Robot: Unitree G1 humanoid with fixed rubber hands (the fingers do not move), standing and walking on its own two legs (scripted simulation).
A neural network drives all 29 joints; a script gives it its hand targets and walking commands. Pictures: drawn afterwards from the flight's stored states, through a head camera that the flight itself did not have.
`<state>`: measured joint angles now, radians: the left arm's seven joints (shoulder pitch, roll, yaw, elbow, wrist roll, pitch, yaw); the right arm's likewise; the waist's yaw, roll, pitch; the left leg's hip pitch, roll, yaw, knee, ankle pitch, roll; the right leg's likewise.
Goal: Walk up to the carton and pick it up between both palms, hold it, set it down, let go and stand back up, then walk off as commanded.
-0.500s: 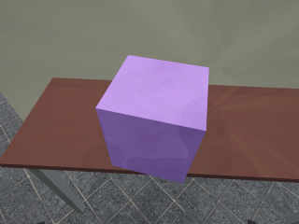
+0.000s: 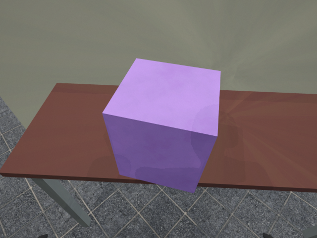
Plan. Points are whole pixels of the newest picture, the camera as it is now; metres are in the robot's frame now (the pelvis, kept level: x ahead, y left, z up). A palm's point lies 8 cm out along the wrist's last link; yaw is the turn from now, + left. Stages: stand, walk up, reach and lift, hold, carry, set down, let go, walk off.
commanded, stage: walk up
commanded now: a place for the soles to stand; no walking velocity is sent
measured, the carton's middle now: (165, 127) +0.37 +0.00 +0.09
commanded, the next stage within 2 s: reach and lift in 0.38 s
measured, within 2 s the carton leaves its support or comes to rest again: neither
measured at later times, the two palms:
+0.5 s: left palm out of the picture +0.10 +0.31 -0.09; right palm out of the picture +0.11 -0.30 -0.10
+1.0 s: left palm out of the picture +0.12 +0.28 -0.04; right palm out of the picture +0.12 -0.27 -0.04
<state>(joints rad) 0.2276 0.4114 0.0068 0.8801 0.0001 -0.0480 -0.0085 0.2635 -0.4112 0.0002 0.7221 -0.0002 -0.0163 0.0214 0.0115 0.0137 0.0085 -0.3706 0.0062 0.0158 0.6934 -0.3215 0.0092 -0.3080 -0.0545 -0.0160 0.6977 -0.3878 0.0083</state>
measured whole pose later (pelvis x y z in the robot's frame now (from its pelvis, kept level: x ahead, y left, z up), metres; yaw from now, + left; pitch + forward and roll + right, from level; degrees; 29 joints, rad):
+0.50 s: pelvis -0.01 +0.00 -0.01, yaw +0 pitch -2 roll +0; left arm 0.14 0.41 0.01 0.71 0.00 0.26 0.02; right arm 0.11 -0.38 -0.06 0.94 -0.04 -0.16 0.06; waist 0.01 0.01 0.11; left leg -0.38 0.01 0.01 0.74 -0.33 0.00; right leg -0.31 -0.05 -0.02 0.75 -0.40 0.01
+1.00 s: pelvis -0.03 -0.01 +0.02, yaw -1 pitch -3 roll +0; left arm 0.26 0.39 0.06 0.33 0.00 0.31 0.00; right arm 0.23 -0.21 -0.06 0.65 -0.03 -0.17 -0.01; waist 0.01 -0.08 0.07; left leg -0.23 0.02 0.02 0.43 -0.15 -0.02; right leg -0.19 -0.03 -0.01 0.47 -0.23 0.01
